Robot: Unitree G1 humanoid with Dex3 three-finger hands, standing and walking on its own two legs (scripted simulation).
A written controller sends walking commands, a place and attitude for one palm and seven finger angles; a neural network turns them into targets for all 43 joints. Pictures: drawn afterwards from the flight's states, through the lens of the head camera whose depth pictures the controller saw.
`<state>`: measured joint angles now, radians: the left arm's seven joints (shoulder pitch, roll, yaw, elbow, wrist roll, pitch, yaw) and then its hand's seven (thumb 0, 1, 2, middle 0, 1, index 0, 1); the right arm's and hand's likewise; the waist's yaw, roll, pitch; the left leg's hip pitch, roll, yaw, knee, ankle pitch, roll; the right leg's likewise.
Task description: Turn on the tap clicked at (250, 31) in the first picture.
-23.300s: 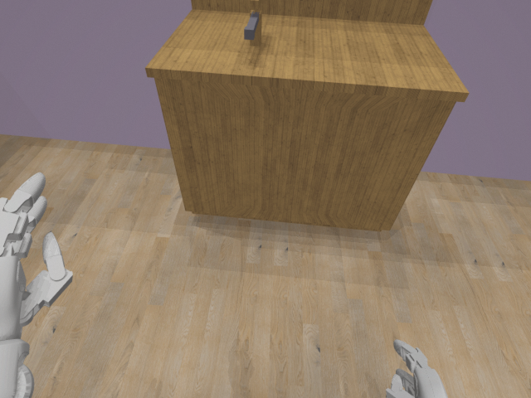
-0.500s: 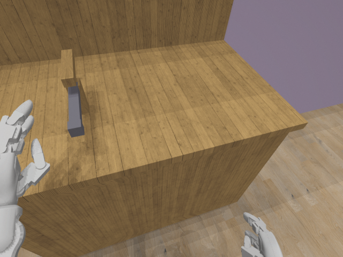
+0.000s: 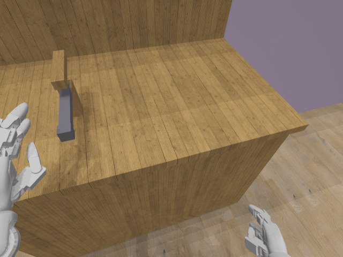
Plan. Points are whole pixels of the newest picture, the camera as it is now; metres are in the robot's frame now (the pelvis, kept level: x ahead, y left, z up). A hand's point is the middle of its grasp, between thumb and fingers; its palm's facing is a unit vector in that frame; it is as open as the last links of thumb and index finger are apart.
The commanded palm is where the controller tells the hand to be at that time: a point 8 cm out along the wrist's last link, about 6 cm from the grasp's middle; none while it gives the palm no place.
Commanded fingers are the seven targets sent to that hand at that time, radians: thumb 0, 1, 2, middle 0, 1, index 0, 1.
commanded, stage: look again from close up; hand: left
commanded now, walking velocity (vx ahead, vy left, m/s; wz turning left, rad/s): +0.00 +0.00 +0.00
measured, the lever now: (66, 132) +0.33 +0.27 +0.11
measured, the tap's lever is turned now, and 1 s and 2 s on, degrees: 0 0 0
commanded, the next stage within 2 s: come to a stop and stand still in 0.28 s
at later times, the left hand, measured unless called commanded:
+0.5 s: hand (30, 149) +0.24 +0.27 +0.18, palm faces +0.45 -0.77 -0.45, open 7.4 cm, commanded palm +0.15 +0.27 +0.17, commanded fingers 0.00 0.90 0.90 -0.20 -0.30 -0.20 -0.30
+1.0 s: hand (37, 168) +0.21 +0.26 +0.16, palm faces +0.40 -0.86 -0.30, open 7.4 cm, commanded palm +0.16 +0.29 +0.17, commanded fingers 0.00 0.90 0.90 -0.20 -0.30 -0.20 -0.30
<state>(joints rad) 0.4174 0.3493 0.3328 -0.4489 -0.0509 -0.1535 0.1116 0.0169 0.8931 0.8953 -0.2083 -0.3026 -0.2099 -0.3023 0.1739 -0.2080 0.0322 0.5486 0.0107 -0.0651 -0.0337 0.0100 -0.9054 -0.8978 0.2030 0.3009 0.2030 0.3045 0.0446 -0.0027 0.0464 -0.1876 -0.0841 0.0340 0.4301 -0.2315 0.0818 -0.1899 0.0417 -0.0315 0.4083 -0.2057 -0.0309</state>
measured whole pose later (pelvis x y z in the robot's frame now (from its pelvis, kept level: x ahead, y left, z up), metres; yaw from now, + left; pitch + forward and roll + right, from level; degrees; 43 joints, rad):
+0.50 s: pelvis -0.01 -0.02 +0.00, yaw +0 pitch +0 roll -1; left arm 0.20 0.48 0.42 -0.30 -0.01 -0.23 0.07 0.02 0.89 0.89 -0.21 -0.30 -0.22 -0.30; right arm 0.23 -0.21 0.03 0.59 0.00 -0.12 -0.02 0.01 -0.91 -0.90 0.20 0.30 0.20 0.30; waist 0.06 -0.02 0.05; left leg -0.25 -0.06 0.02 0.46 -0.22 0.08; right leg -0.23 0.07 -0.05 0.39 -0.18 -0.05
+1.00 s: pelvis +0.00 +0.01 +0.00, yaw +0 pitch -1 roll -2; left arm 0.37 0.33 0.34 -0.43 -0.04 -0.23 0.10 0.02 0.89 0.90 -0.21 -0.30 -0.21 -0.30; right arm 0.19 -0.20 0.03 0.57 0.01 -0.13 -0.02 0.01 -0.90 -0.90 0.20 0.30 0.20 0.30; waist 0.04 -0.03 0.03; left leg -0.19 -0.08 0.04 0.45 -0.24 0.10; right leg -0.19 0.04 -0.02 0.42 -0.20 -0.02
